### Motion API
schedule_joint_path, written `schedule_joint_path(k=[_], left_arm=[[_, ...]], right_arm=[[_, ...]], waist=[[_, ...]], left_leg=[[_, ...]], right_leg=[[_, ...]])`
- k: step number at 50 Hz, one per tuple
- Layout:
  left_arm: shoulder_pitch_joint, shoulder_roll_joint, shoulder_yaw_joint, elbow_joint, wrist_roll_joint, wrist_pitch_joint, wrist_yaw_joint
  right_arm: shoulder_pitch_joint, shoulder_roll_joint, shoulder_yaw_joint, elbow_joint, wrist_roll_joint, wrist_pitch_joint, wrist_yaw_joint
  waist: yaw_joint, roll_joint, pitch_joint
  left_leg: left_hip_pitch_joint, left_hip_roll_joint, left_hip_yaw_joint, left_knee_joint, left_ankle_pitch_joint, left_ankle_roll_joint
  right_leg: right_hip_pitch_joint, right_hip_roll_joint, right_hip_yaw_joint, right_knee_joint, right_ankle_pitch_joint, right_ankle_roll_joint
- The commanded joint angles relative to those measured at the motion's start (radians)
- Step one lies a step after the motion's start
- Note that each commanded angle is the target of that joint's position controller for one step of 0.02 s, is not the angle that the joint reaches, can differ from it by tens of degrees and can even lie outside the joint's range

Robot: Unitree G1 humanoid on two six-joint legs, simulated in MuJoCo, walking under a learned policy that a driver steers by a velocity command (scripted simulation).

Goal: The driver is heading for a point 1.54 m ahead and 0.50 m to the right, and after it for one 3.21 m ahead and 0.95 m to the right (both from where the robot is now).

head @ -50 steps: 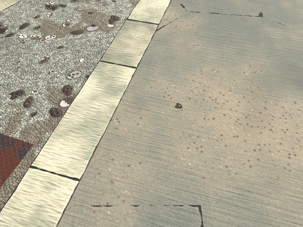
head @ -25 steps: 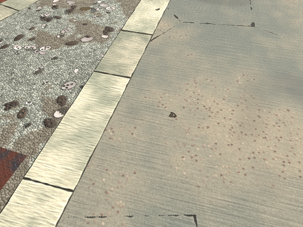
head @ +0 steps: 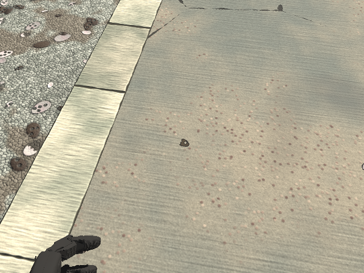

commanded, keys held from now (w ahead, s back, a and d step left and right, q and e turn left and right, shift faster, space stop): w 0.22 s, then w+e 0.78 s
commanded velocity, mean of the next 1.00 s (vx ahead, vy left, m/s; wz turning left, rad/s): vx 0.49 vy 0.00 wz -0.33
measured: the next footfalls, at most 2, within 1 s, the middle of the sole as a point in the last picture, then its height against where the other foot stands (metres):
right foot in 0.04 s outside the picture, level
left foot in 0.58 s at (144, 261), level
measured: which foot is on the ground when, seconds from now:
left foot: down 0.00-0.06, up 0.08-0.56, down 0.58-1.00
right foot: up 0.00-0.02, down 0.04-0.58, up 0.60-1.00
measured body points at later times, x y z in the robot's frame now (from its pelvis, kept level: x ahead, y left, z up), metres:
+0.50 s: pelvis +0.27 -0.02 +0.02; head +0.30 -0.02 +0.47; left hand +0.26 +0.26 -0.11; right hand +0.48 -0.26 -0.07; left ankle +0.47 +0.13 -0.69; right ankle +0.18 -0.11 -0.72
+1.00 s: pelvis +0.53 -0.03 +0.01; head +0.56 -0.05 +0.46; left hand +0.82 +0.11 -0.07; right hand +0.43 -0.31 -0.12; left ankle +0.46 +0.12 -0.72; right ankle +0.64 -0.22 -0.69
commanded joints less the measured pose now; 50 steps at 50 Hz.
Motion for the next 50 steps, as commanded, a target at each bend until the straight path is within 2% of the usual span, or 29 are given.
schedule_joint_path(k=[1, 2, 3, 4, 5, 6, 7, 8, 9, 10, 12, 15, 19, 23, 26, 27, 28, 29, 30, 31, 32, 33, 34, 35, 38, 42, 45, 48, 50], left_arm=[[0.194, 0.172, 0.071, 0.001, -0.003, -0.001, 0.013], [0.351, 0.202, 0.089, 0.046, -0.005, 0.007, 0.022], [0.479, 0.296, 0.109, 0.071, 0.025, 0.01, 0.027], [0.494, 0.253, 0.094, 0.085, 0.021, 0.009, 0.017], [0.394, 0.19, 0.074, 0.076, 0.012, 0.002, 0.012], [0.308, 0.155, 0.064, 0.059, 0.013, -0.003, 0.012], [0.239, 0.137, 0.058, 0.054, 0.022, -0.011, 0.008], [0.199, 0.112, 0.051, 0.05, 0.035, -0.02, 0.005], [0.183, 0.102, 0.049, 0.055, 0.039, -0.023, 0.003], [0.187, 0.1, 0.049, 0.063, 0.035, -0.027, 0.002], [0.221, 0.12, 0.052, 0.084, 0.028, -0.034, 0.006], [0.296, 0.158, 0.061, 0.106, 0.023, -0.027, 0.03], [0.378, 0.182, 0.068, 0.123, 0.01, -0.01, 0.052], [0.456, 0.18, 0.07, 0.144, -0.002, 0.009, 0.058], [0.453, 0.197, 0.082, 0.138, 0.0, 0.025, 0.065], [0.443, 0.199, 0.084, 0.133, 0.001, 0.03, 0.065], [0.435, 0.176, 0.077, 0.124, 0.005, 0.032, 0.064], [0.415, 0.116, 0.055, 0.093, 0.021, 0.029, 0.058], [0.525, 0.014, 0.027, 0.058, 0.011, 0.012, 0.054], [0.525, 0.087, 0.04, 0.06, -0.014, 0.003, 0.056], [0.446, 0.172, 0.064, 0.048, -0.027, 0.004, 0.058], [0.4, 0.17, 0.068, 0.041, -0.022, 0.01, 0.062], [0.373, 0.157, 0.072, 0.032, -0.011, 0.016, 0.062], [0.373, 0.138, 0.076, 0.027, -0.007, 0.026, 0.058], [0.359, 0.083, 0.069, -0.004, -0.007, 0.054, 0.048], [0.278, 0.074, 0.065, -0.054, 0.001, 0.058, 0.035], [0.169, 0.062, 0.055, -0.093, 0.003, 0.051, 0.013], [0.085, 0.067, 0.053, -0.137, 0.003, 0.053, -0.004], [0.061, 0.083, 0.059, -0.162, 0.003, 0.056, -0.013]], right_arm=[[-0.065, -0.193, -0.043, -0.055, -0.012, 0.006, -0.004], [-0.065, -0.178, -0.036, -0.066, -0.02, 0.013, -0.004], [0.052, -0.058, -0.003, -0.088, -0.03, 0.006, 0.006], [0.083, -0.016, 0.014, -0.067, -0.008, -0.019, 0.014], [-0.021, -0.123, -0.016, -0.097, 0.023, -0.039, 0.02], [-0.121, -0.158, -0.023, -0.129, 0.038, -0.049, 0.019], [-0.163, -0.152, -0.024, -0.138, 0.026, -0.049, 0.012], [-0.155, -0.147, -0.032, -0.134, 0.01, -0.038, 0.004], [-0.126, -0.125, -0.031, -0.125, 0.004, -0.023, 0.002], [-0.113, -0.105, -0.029, -0.121, 0.001, -0.011, 0.001], [-0.16, -0.106, -0.031, -0.144, -0.009, 0.002, -0.005], [-0.308, -0.118, -0.035, -0.203, -0.026, -0.007, -0.009], [-0.462, -0.094, -0.024, -0.243, -0.018, -0.027, 0.007], [-0.577, -0.1, -0.017, -0.282, -0.004, -0.042, 0.029], [-0.556, -0.149, -0.029, -0.289, 0.002, -0.056, 0.038], [-0.504, -0.167, -0.037, -0.279, 0.003, -0.061, 0.036], [-0.384, -0.205, -0.056, -0.247, 0.0, -0.065, 0.03], [-0.212, -0.265, -0.075, -0.224, -0.019, -0.07, 0.021], [-0.108, -0.358, -0.1, -0.199, -0.028, -0.055, 0.018], [-0.109, -0.27, -0.079, -0.2, -0.024, -0.049, 0.023], [-0.178, -0.189, -0.056, -0.218, -0.021, -0.049, 0.023], [-0.241, -0.159, -0.046, -0.226, -0.021, -0.046, 0.023], [-0.288, -0.13, -0.037, -0.222, -0.022, -0.043, 0.024], [-0.315, -0.118, -0.033, -0.219, -0.028, -0.044, 0.024], [-0.325, -0.14, -0.045, -0.199, -0.027, -0.054, 0.023], [-0.313, -0.179, -0.06, -0.18, -0.027, -0.051, 0.014], [-0.29, -0.206, -0.066, -0.173, -0.02, -0.04, 0.006], [-0.244, -0.232, -0.075, -0.156, -0.005, -0.024, 0.004], [-0.231, -0.25, -0.082, -0.15, 0.005, -0.009, 0.004]], waist=[[0.199, 0.151, -0.09], [0.266, 0.133, -0.18], [0.228, -0.107, -0.346], [0.209, -0.26, -0.459], [0.199, -0.177, -0.266], [0.173, -0.096, -0.138], [0.134, -0.017, -0.066], [0.094, -0.03, -0.051], [0.067, -0.055, -0.05], [0.056, -0.058, -0.046], [0.055, -0.044, -0.01], [0.087, -0.008, 0.028], [0.139, -0.008, 0.026], [0.174, -0.025, 0.033], [0.14, -0.063, 0.01], [0.108, -0.079, -0.013], [0.05, -0.071, -0.084], [-0.026, -0.007, -0.239], [0.009, 0.271, -0.392], [0.002, 0.296, -0.402], [-0.003, 0.193, -0.254], [0.019, 0.131, -0.171], [0.039, 0.113, -0.104], [0.066, 0.137, -0.069], [0.09, 0.119, -0.028], [0.081, 0.086, -0.005], [0.043, 0.071, 0.021], [0.02, 0.065, 0.045], [0.029, 0.072, 0.047]], left_leg=[[-0.149, 0.21, -0.023, 0.275, 0.971, 0.104], [-0.281, 0.171, -0.005, 0.497, 0.902, 0.076], [-0.633, 0.038, 0.02, 0.91, 0.454, 0.025], [-0.786, -0.073, -0.092, 1.152, -0.164, 0.015], [-0.895, -0.008, -0.13, 1.245, -0.132, 0.038], [-0.907, 0.047, -0.096, 1.228, -0.045, 0.059], [-0.864, 0.096, -0.077, 1.162, 0.038, 0.061], [-0.795, 0.134, -0.083, 1.1, 0.088, 0.063], [-0.74, 0.149, -0.086, 1.07, 0.111, 0.059], [-0.72, 0.154, -0.078, 1.044, 0.117, 0.053], [-0.757, 0.164, -0.063, 0.971, 0.16, 0.032], [-0.874, 0.16, -0.061, 0.774, 0.317, -0.01], [-0.818, 0.099, -0.034, 0.499, 0.49, -0.038], [-0.776, 0.06, -0.04, 0.366, 0.471, -0.043], [-0.685, 0.046, -0.053, 0.304, 0.37, -0.021], [-0.608, 0.038, -0.04, 0.287, 0.326, -0.004], [-0.438, 0.036, -0.03, 0.262, 0.302, 0.028], [-0.159, 0.174, -0.151, 0.308, 0.277, 0.094], [0.218, 0.418, -0.549, 0.26, 0.155, 0.236], [0.205, 0.446, -0.717, 0.173, 0.004, 0.26], [0.079, 0.402, -0.556, 0.157, 0.001, 0.21], [-0.051, 0.356, -0.414, 0.139, 0.089, 0.179], [-0.157, 0.314, -0.321, 0.103, 0.164, 0.167], [-0.233, 0.286, -0.244, 0.07, 0.21, 0.156], [-0.318, 0.272, -0.111, 0.004, 0.335, 0.176], [-0.301, 0.264, 0.027, -0.021, 0.432, 0.182], [-0.283, 0.254, 0.115, -0.023, 0.441, 0.165], [-0.2, 0.281, 0.154, 0.0, 0.458, 0.148], [-0.137, 0.3, 0.178, 0.053, 0.557, 0.131]], right_leg=[[0.37, 0.065, -0.031, 0.005, -0.032, -0.063], [0.604, 0.026, 0.008, 0.02, -0.047, -0.093], [0.978, -0.241, 0.413, -0.014, -0.22, -0.228], [1.026, -0.37, 0.839, -0.266, -0.449, -0.309], [0.869, -0.335, 0.774, -0.323, -0.543, -0.254], [0.7, -0.306, 0.618, -0.339, -0.489, -0.22], [0.538, -0.267, 0.492, -0.365, -0.358, -0.202], [0.441, -0.223, 0.397, -0.384, -0.264, -0.182], [0.381, -0.197, 0.342, -0.411, -0.233, -0.179], [0.347, -0.186, 0.307, -0.433, -0.21, -0.188], [0.307, -0.176, 0.264, -0.47, -0.181, -0.207], [0.355, -0.171, 0.256, -0.488, -0.141, -0.216], [0.389, -0.135, 0.202, -0.454, -0.081, -0.174], [0.469, -0.156, 0.244, -0.375, -0.098, -0.166], [0.526, -0.189, 0.308, -0.288, -0.07, -0.142], [0.524, -0.184, 0.316, -0.236, -0.018, -0.13], [0.497, -0.133, 0.291, -0.111, 0.065, -0.105], [0.361, -0.062, 0.241, 0.16, -0.018, -0.071], [-0.018, 0.095, 0.105, 0.512, -0.426, 0.003], [-0.153, 0.049, 0.176, 0.681, -0.569, 0.007], [-0.201, 0.0, 0.189, 0.727, -0.49, 0.001], [-0.177, -0.043, 0.161, 0.715, -0.405, 0.007], [-0.152, -0.068, 0.155, 0.667, -0.346, 0.014], [-0.11, -0.095, 0.156, 0.631, -0.304, 0.017], [-0.084, -0.115, 0.132, 0.581, -0.241, 0.031], [-0.111, -0.115, 0.12, 0.383, -0.072, 0.042], [-0.074, -0.099, 0.062, 0.219, 0.038, 0.031], [-0.08, -0.087, 0.028, 0.129, 0.017, 0.008], [-0.069, -0.066, 0.0, 0.094, -0.056, -0.019]])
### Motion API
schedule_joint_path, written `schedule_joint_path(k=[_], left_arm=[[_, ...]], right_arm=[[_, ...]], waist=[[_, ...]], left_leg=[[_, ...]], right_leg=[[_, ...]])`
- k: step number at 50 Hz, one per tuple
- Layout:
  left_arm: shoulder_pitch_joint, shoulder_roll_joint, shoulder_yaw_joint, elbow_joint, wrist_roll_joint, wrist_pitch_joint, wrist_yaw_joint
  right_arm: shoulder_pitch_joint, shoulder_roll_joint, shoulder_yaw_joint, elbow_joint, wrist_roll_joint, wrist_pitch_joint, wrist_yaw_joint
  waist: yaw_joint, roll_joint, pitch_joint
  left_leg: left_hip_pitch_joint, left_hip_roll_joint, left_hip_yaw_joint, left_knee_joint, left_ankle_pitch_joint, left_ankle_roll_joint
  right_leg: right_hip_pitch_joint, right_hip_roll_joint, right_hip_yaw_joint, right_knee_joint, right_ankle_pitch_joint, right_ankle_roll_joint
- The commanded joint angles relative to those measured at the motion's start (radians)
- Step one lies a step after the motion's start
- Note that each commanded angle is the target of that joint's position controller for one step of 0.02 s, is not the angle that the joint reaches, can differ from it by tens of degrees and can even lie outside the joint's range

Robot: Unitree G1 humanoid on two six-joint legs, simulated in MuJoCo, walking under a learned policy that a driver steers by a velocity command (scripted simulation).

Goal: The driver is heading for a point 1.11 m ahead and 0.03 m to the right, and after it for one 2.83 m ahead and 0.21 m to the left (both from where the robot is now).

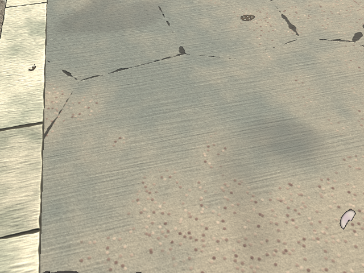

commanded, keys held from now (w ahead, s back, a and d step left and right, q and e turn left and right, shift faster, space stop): w+e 0.32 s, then w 0.44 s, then w+q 0.24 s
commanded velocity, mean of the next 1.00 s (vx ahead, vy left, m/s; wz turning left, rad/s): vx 0.50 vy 0.00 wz -0.27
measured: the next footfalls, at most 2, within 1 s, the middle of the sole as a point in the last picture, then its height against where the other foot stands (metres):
right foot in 0.08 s outside the picture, level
left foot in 0.60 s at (174, 250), level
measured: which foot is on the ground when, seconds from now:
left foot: down 0.00-0.10, up 0.12-0.58, down 0.60-1.00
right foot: up 0.00-0.06, down 0.08-0.60, up 0.62-1.00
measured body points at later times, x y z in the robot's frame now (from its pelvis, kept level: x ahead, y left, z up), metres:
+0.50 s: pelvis +0.28 -0.05 +0.01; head +0.30 -0.07 +0.45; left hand +0.40 +0.22 -0.10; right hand +0.44 -0.34 -0.08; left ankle +0.50 +0.06 -0.69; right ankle +0.18 -0.11 -0.74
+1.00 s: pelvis +0.55 -0.09 +0.01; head +0.59 -0.09 +0.46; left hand +0.83 +0.08 -0.07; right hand +0.48 -0.36 -0.12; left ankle +0.51 +0.03 -0.74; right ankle +0.68 -0.29 -0.70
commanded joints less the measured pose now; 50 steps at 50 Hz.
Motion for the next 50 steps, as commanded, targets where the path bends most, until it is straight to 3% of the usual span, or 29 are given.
schedule_joint_path(k=[1, 2, 3, 4, 5, 6, 7, 8, 9, 10, 11, 15, 19, 21, 26, 28, 29, 30, 31, 32, 33, 34, 35, 36, 37, 39, 41, 44, 50], left_arm=[[-0.068, 0.071, 0.018, -0.105, 0.001, -0.008, -0.015], [-0.03, 0.092, 0.03, -0.104, 0.003, -0.005, -0.014], [0.071, 0.125, 0.05, -0.082, 0.001, -0.002, -0.012], [0.243, 0.181, 0.084, -0.034, -0.003, 0.003, 0.0], [0.374, 0.276, 0.115, -0.005, -0.009, 0.014, 0.024], [0.299, 0.348, 0.113, -0.044, -0.008, 0.0, 0.021], [0.318, 0.257, 0.085, -0.056, 0.0, -0.017, 0.01], [0.291, 0.209, 0.071, -0.046, 0.007, -0.032, 0.009], [0.228, 0.181, 0.061, -0.05, 0.005, -0.04, 0.008], [0.164, 0.147, 0.051, -0.062, 0.009, -0.043, 0.012], [0.13, 0.135, 0.044, -0.078, 0.019, -0.043, 0.017], [0.161, 0.167, 0.053, -0.068, 0.011, -0.05, 0.041], [0.215, 0.158, 0.049, -0.04, 0.007, -0.043, 0.058], [0.256, 0.158, 0.047, -0.015, 0.006, -0.045, 0.058], [0.317, 0.161, 0.047, 0.033, 0.006, -0.034, 0.06], [0.307, 0.17, 0.05, 0.04, 0.007, -0.025, 0.062], [0.286, 0.164, 0.046, 0.037, 0.007, -0.021, 0.062], [0.274, 0.137, 0.034, 0.026, 0.014, -0.02, 0.06], [0.32, 0.088, 0.013, 0.006, 0.034, -0.025, 0.062], [0.436, 0.037, -0.002, 0.013, 0.002, -0.041, 0.058], [0.357, 0.136, 0.014, 0.02, -0.012, -0.048, 0.056], [0.244, 0.164, 0.022, -0.005, -0.015, -0.051, 0.053], [0.187, 0.151, 0.019, -0.017, -0.002, -0.054, 0.053], [0.168, 0.138, 0.022, -0.022, 0.012, -0.056, 0.051], [0.185, 0.122, 0.022, -0.019, 0.013, -0.054, 0.048], [0.204, 0.087, 0.015, -0.014, 0.016, -0.048, 0.048], [0.147, 0.068, 0.008, -0.042, 0.028, -0.05, 0.052], [0.042, 0.045, -0.003, -0.067, 0.028, -0.062, 0.047], [-0.119, 0.064, 0.001, -0.105, 0.009, -0.089, 0.021]], right_arm=[[-0.034, -0.201, -0.046, -0.055, 0.016, 0.008, -0.006], [-0.038, -0.217, -0.051, -0.059, 0.02, 0.016, -0.009], [-0.047, -0.226, -0.054, -0.063, 0.023, 0.025, -0.011], [-0.051, -0.208, -0.045, -0.069, 0.022, 0.03, -0.013], [-0.017, -0.134, -0.018, -0.092, -0.019, 0.023, -0.012], [0.028, -0.038, 0.015, -0.157, -0.025, -0.012, -0.001], [-0.087, -0.137, -0.002, -0.168, 0.014, -0.049, 0.013], [-0.143, -0.149, -0.005, -0.192, 0.039, -0.064, 0.019], [-0.139, -0.136, -0.002, -0.181, 0.022, -0.068, 0.011], [-0.128, -0.145, -0.01, -0.168, -0.004, -0.062, 0.003], [-0.107, -0.148, -0.014, -0.164, -0.01, -0.049, 0.005], [-0.151, -0.101, -0.005, -0.193, -0.029, -0.016, 0.003], [-0.276, -0.059, 0.014, -0.223, -0.021, -0.022, 0.015], [-0.332, -0.05, 0.021, -0.239, -0.013, -0.03, 0.027], [-0.382, -0.093, 0.011, -0.274, -0.007, -0.046, 0.047], [-0.328, -0.109, 0.004, -0.266, -0.006, -0.05, 0.047], [-0.239, -0.128, -0.009, -0.242, -0.009, -0.053, 0.043], [-0.104, -0.165, -0.025, -0.215, -0.019, -0.056, 0.038], [0.057, -0.234, -0.04, -0.199, -0.03, -0.054, 0.035], [0.12, -0.248, -0.049, -0.153, -0.019, -0.043, 0.047], [0.101, -0.154, -0.025, -0.16, 0.011, -0.04, 0.048], [0.031, -0.117, -0.013, -0.171, 0.008, -0.033, 0.042], [-0.024, -0.105, -0.004, -0.181, -0.004, -0.026, 0.041], [-0.054, -0.088, 0.002, -0.184, -0.013, -0.024, 0.04], [-0.065, -0.081, 0.007, -0.184, -0.022, -0.026, 0.038], [-0.055, -0.086, 0.007, -0.173, -0.012, -0.031, 0.037], [-0.035, -0.118, -0.001, -0.16, -0.001, -0.03, 0.031], [-0.001, -0.143, -0.01, -0.146, 0.008, -0.015, 0.017], [0.103, -0.154, -0.016, -0.113, 0.022, 0.014, 0.002]], waist=[[0.043, 0.102, 0.029], [0.072, 0.122, -0.008], [0.135, 0.124, -0.067], [0.223, 0.097, -0.156], [0.245, -0.078, -0.242], [0.131, -0.261, -0.362], [0.211, -0.108, -0.375], [0.197, -0.073, -0.243], [0.146, 0.024, -0.156], [0.106, 0.028, -0.123], [0.078, 0.004, -0.105], [0.072, 0.011, -0.071], [0.129, -0.029, -0.041], [0.159, -0.038, -0.026], [0.172, -0.055, 0.004], [0.14, -0.082, -0.008], [0.089, -0.079, -0.057], [0.025, -0.056, -0.175], [-0.008, 0.096, -0.339], [0.035, 0.378, -0.402], [0.0, 0.231, -0.289], [-0.002, 0.146, -0.156], [0.023, 0.081, -0.084], [0.047, 0.073, -0.043], [0.071, 0.102, -0.046], [0.086, 0.129, -0.053], [0.083, 0.114, -0.035], [0.055, 0.101, -0.022], [0.011, 0.121, -0.008]], left_leg=[[0.017, 0.297, -0.061, 0.024, 0.628, 0.144], [0.028, 0.294, -0.045, 0.109, 0.799, 0.134], [0.013, 0.277, -0.023, 0.263, 0.928, 0.12], [-0.092, 0.237, 0.003, 0.488, 0.904, 0.086], [-0.379, 0.178, 0.005, 0.825, 0.41, 0.036], [-0.761, -0.04, -0.168, 1.139, -0.295, -0.012], [-0.866, 0.001, -0.338, 1.196, -0.261, 0.012], [-0.916, 0.041, -0.323, 1.155, -0.174, 0.037], [-0.862, 0.086, -0.324, 1.06, -0.093, 0.041], [-0.784, 0.118, -0.328, 0.969, -0.045, 0.035], [-0.722, 0.132, -0.332, 0.933, -0.013, 0.028], [-0.695, 0.107, -0.303, 0.753, 0.111, -0.03], [-0.649, 0.064, -0.287, 0.447, 0.381, -0.044], [-0.601, 0.046, -0.276, 0.367, 0.463, -0.034], [-0.652, 0.034, -0.287, 0.267, 0.337, 0.027], [-0.588, 0.016, -0.263, 0.247, 0.246, 0.061], [-0.462, -0.011, -0.233, 0.208, 0.254, 0.088], [-0.233, 0.044, -0.277, 0.24, 0.305, 0.137], [0.089, 0.232, -0.521, 0.279, 0.328, 0.229], [0.313, 0.389, -0.956, 0.129, 0.072, 0.358], [0.256, 0.369, -0.963, 0.073, -0.137, 0.316], [0.124, 0.334, -0.812, 0.055, -0.119, 0.274], [-0.007, 0.292, -0.709, 0.029, -0.011, 0.257], [-0.093, 0.257, -0.644, 0.004, 0.079, 0.254], [-0.142, 0.232, -0.596, -0.017, 0.147, 0.248], [-0.187, 0.206, -0.533, -0.048, 0.254, 0.262], [-0.207, 0.201, -0.497, -0.072, 0.339, 0.279], [-0.22, 0.161, -0.431, -0.076, 0.367, 0.254], [-0.186, 0.178, -0.474, 0.001, 0.301, 0.218]], right_leg=[[0.029, 0.038, -0.054, -0.046, -0.09, -0.045], [0.104, 0.075, -0.085, -0.046, -0.143, -0.066], [0.241, 0.122, -0.113, -0.068, -0.163, -0.094], [0.495, 0.167, -0.113, -0.122, -0.109, -0.132], [0.796, -0.004, 0.162, -0.134, -0.082, -0.199], [1.033, -0.221, 0.775, -0.324, -0.322, -0.398], [1.025, -0.237, 0.81, -0.42, -0.363, -0.367], [0.924, -0.208, 0.663, -0.414, -0.299, -0.325], [0.764, -0.159, 0.539, -0.409, -0.183, -0.286], [0.643, -0.119, 0.449, -0.415, -0.085, -0.259], [0.563, -0.095, 0.408, -0.437, -0.024, -0.253], [0.447, -0.05, 0.309, -0.479, 0.113, -0.262], [0.427, 0.007, 0.224, -0.473, 0.036, -0.198], [0.423, -0.005, 0.229, -0.477, -0.015, -0.184], [0.609, -0.092, 0.315, -0.384, 0.044, -0.174], [0.652, -0.103, 0.327, -0.328, 0.188, -0.156], [0.652, -0.067, 0.299, -0.236, 0.346, -0.137], [0.583, -0.014, 0.253, -0.055, 0.381, -0.108], [0.36, 0.086, 0.19, 0.258, 0.088, -0.06], [0.024, 0.215, 0.156, 0.534, -0.536, 0.001], [-0.096, 0.153, 0.215, 0.619, -0.526, -0.003], [-0.131, 0.106, 0.176, 0.609, -0.43, -0.006], [-0.103, 0.061, 0.134, 0.562, -0.355, -0.003], [-0.075, 0.03, 0.121, 0.498, -0.304, 0.002], [-0.022, 0.007, 0.116, 0.461, -0.273, 0.006], [0.013, -0.003, 0.088, 0.395, -0.26, 0.023], [-0.013, -0.008, 0.069, 0.287, -0.216, 0.048], [0.019, 0.015, 0.058, 0.065, -0.041, 0.07], [0.139, 0.078, 0.064, -0.175, 0.075, 0.069]])
Velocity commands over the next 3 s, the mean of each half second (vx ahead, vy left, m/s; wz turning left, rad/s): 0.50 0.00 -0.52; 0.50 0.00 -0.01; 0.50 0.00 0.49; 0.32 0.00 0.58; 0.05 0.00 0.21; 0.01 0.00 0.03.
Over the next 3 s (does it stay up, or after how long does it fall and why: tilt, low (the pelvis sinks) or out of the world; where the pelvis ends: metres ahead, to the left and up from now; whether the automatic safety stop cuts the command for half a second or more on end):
stays up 1.11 -0.05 0.00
